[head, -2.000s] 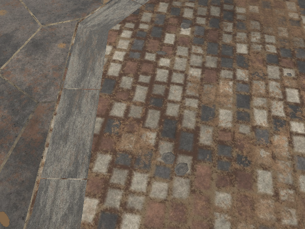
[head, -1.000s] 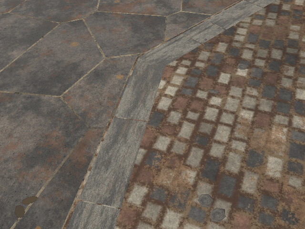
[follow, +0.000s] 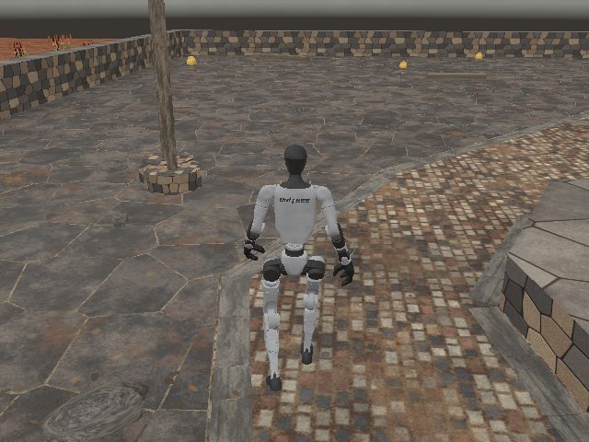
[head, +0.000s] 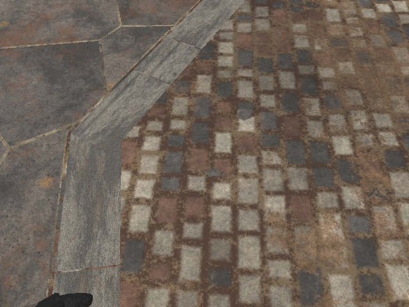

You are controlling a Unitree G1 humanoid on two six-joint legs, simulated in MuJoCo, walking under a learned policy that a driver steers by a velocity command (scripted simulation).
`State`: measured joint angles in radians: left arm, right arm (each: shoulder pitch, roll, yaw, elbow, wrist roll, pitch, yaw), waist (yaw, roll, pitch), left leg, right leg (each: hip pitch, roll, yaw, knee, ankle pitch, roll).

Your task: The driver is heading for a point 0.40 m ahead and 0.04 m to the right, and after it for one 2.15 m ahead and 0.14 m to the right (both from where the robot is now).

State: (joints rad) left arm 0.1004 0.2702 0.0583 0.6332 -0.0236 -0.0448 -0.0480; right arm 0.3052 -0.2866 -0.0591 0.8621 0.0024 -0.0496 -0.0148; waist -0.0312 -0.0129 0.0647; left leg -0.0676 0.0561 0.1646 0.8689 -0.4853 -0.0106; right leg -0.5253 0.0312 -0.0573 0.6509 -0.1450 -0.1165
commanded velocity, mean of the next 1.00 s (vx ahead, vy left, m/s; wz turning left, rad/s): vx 0.48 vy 0.00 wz -0.30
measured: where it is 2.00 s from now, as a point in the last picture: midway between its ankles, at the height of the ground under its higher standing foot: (235, 226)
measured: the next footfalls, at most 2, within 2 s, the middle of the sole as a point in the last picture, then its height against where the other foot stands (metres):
left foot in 0.44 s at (179, 302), level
right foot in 0.94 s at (273, 237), level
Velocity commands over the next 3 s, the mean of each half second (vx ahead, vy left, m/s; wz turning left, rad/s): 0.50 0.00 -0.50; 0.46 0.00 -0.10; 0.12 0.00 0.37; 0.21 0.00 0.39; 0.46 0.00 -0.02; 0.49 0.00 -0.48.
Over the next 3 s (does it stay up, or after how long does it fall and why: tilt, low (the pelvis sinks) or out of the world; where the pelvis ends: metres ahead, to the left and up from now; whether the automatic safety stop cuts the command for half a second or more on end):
stays up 1.23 -0.03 0.01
